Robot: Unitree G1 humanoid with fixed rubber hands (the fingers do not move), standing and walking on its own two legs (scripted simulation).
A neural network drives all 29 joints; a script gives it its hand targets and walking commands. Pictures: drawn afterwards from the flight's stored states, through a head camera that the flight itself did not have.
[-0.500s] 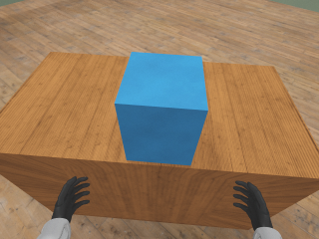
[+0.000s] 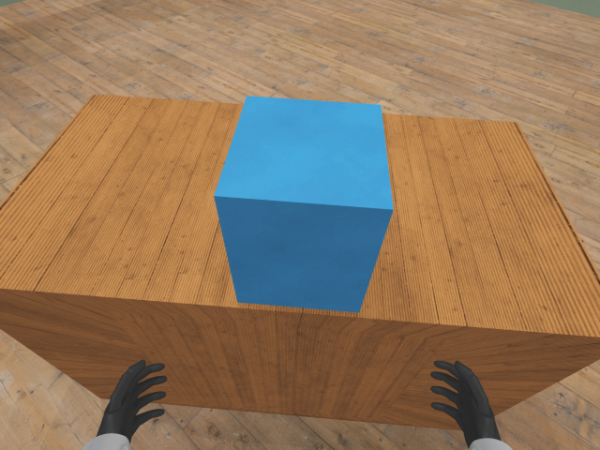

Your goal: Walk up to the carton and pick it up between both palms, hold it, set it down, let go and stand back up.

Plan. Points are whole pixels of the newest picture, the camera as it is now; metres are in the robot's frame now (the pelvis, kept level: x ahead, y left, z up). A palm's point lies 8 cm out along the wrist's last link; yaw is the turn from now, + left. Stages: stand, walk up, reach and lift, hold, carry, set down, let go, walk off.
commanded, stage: set down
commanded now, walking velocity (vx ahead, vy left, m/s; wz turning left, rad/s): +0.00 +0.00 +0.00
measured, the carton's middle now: (305, 208) +0.45 -0.02 +0.05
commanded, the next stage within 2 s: let go in 0.78 s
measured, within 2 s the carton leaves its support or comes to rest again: neither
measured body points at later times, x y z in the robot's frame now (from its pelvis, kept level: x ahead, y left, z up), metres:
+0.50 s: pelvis +0.01 +0.00 +0.00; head +0.03 +0.00 +0.45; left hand +0.17 +0.23 -0.08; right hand +0.17 -0.23 -0.09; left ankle +0.01 +0.12 -0.74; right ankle +0.01 -0.12 -0.74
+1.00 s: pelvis +0.01 +0.00 +0.00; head +0.04 +0.00 +0.45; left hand +0.17 +0.23 -0.09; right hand +0.17 -0.24 -0.09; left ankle +0.01 +0.12 -0.74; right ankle +0.01 -0.12 -0.74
